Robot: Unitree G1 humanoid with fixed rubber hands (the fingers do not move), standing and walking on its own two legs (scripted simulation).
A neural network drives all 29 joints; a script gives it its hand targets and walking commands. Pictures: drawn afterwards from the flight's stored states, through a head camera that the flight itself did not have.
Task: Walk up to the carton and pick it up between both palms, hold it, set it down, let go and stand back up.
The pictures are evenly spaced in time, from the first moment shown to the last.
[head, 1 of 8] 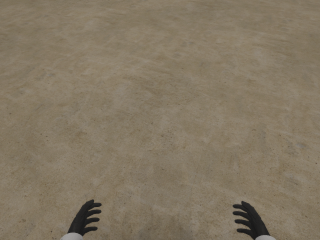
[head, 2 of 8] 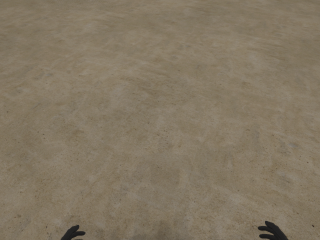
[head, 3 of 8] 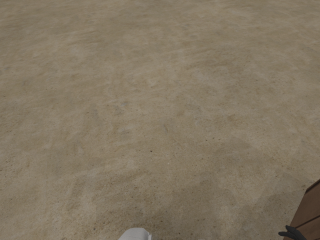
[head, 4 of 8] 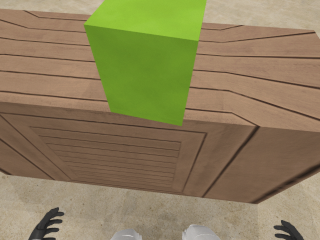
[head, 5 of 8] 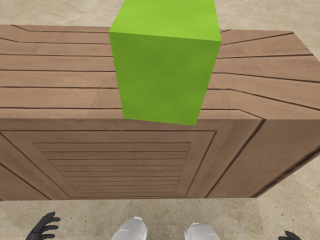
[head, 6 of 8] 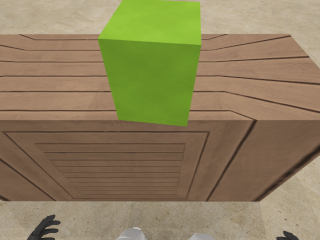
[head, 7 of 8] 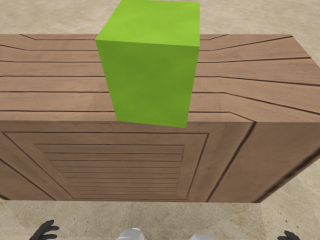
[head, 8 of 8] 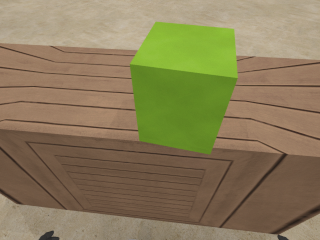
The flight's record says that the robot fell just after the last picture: no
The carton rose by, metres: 0.00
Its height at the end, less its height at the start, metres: +0.00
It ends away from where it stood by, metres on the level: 0.00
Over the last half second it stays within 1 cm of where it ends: yes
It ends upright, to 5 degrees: yes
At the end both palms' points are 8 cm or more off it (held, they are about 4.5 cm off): yes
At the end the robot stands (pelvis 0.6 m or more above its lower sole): yes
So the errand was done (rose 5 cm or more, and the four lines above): no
